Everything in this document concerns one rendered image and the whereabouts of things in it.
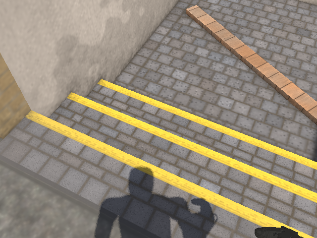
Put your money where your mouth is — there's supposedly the robot right hand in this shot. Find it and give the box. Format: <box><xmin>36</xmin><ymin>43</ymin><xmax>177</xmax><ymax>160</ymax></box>
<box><xmin>255</xmin><ymin>226</ymin><xmax>303</xmax><ymax>238</ymax></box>

